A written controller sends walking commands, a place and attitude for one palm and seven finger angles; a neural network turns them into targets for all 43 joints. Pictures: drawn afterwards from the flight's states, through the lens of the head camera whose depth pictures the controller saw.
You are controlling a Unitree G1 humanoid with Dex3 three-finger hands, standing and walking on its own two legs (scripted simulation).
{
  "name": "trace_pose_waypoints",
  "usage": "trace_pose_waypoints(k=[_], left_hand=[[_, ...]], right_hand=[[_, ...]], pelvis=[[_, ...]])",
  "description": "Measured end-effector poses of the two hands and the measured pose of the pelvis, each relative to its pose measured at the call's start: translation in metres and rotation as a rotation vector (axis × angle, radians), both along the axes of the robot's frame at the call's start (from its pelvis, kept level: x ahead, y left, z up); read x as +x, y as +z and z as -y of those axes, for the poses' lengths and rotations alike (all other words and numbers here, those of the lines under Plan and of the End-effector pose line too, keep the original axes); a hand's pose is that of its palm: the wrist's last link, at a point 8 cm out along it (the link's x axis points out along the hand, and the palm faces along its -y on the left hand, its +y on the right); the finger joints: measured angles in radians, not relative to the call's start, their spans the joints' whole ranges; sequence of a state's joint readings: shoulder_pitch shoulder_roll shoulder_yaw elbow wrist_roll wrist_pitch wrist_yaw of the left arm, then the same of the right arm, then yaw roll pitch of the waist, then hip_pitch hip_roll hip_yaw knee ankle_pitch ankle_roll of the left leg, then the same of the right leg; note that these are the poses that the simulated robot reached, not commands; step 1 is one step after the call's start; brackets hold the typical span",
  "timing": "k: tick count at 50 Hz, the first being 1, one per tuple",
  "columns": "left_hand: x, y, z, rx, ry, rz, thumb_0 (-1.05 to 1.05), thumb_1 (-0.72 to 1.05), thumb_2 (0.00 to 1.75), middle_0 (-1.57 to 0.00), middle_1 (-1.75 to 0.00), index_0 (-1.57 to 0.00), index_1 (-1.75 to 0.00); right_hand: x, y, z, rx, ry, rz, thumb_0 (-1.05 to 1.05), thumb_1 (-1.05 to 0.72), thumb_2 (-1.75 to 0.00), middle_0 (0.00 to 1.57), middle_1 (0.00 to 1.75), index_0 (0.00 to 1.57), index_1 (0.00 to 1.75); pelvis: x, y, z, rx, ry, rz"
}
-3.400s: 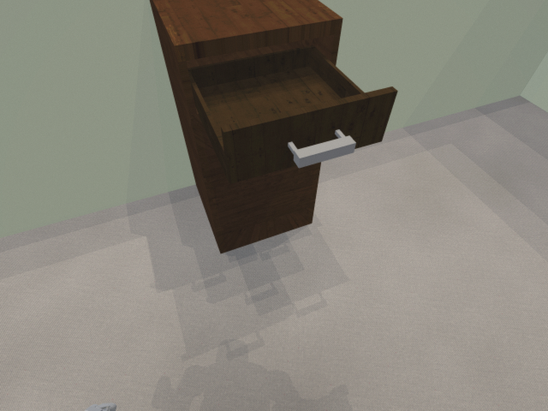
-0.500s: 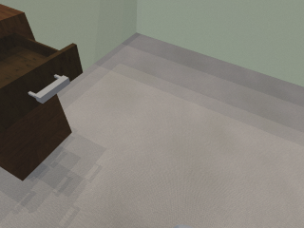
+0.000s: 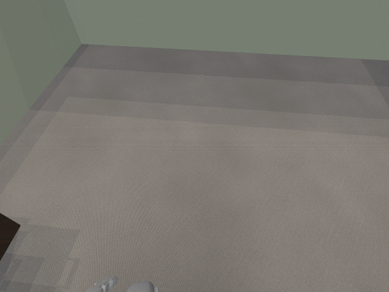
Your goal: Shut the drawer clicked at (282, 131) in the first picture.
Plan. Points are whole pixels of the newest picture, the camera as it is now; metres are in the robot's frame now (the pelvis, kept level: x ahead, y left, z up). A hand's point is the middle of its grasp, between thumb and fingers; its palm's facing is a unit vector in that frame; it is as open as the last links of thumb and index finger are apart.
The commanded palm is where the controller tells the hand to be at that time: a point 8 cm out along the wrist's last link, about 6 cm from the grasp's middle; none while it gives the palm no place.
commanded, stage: walk to a spot facing it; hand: left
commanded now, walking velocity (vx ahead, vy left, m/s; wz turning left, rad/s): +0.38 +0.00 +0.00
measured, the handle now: out of the picture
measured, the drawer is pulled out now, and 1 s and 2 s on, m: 0.30 0.30 0.30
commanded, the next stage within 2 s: turn to face it in 0.78 s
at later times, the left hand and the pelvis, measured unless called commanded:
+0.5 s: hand out of the picture +0.09 +0.20 -0.19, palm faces +0.11 -0.99 -0.11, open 7.4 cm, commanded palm none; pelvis +0.22 +0.06 -0.02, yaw -2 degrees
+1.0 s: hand (141, 157) +0.53 +0.18 -0.16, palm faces -0.23 -0.96 -0.18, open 7.4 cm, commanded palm none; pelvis +0.39 +0.02 +0.00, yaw -11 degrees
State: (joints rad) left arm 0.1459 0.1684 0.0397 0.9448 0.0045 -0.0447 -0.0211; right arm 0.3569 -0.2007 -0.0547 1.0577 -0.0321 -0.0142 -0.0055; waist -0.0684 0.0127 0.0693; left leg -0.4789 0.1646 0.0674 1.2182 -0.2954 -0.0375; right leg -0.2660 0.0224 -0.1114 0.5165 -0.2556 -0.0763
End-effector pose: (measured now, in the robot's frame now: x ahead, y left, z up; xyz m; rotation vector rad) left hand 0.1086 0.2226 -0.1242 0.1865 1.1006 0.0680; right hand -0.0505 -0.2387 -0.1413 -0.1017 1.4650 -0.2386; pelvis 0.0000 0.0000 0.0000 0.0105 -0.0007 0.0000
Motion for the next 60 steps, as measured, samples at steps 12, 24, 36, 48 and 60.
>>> trace_pose_waypoints(k=[12, 24, 36, 48, 60], left_hand=[[-0.044, -0.007, -0.015, 0.031, 0.156, -0.244, -0.01, 0.93, 0.90, -0.20, -0.30, -0.20, -0.30], [-0.034, -0.038, -0.023, -0.096, 0.233, -0.561, 0.01, 0.91, 0.90, -0.20, -0.30, -0.20, -0.30], [0.201, -0.022, -0.067, -0.058, 0.101, -0.211, 0.01, 0.91, 0.90, -0.19, -0.30, -0.19, -0.30], [0.397, -0.009, -0.025, 0.006, -0.148, -0.104, 0.01, 0.92, 0.90, -0.19, -0.30, -0.19, -0.30], [0.465, -0.015, 0.049, -0.065, -0.071, 0.042, 0.00, 0.91, 0.90, -0.19, -0.29, -0.20, -0.30]], right_hand=[[0.234, 0.015, -0.013, 0.024, 0.137, 0.339, 0.00, -0.91, -0.90, 0.20, 0.30, 0.20, 0.30], [0.390, 0.012, -0.068, -0.029, 0.228, 0.446, 0.00, -0.91, -0.90, 0.20, 0.30, 0.20, 0.30], [0.328, 0.022, -0.072, -0.066, 0.001, 0.168, -0.01, -0.95, -0.90, 0.20, 0.30, 0.20, 0.30], [0.294, 0.012, -0.100, 0.048, -0.235, -0.061, 0.00, -0.91, -0.90, 0.20, 0.30, 0.20, 0.30], [0.384, -0.007, -0.047, 0.081, -0.152, -0.117, 0.00, -0.91, -0.90, 0.20, 0.30, 0.20, 0.30]], pelvis=[[0.094, 0.004, -0.002, -0.033, -0.019, 0.013], [0.208, -0.021, -0.053, -0.033, -0.022, 0.044], [0.293, 0.008, -0.070, -0.012, -0.081, 0.032], [0.376, 0.004, -0.036, -0.011, -0.193, 0.009], [0.433, -0.007, 0.004, -0.025, -0.070, 0.017]])
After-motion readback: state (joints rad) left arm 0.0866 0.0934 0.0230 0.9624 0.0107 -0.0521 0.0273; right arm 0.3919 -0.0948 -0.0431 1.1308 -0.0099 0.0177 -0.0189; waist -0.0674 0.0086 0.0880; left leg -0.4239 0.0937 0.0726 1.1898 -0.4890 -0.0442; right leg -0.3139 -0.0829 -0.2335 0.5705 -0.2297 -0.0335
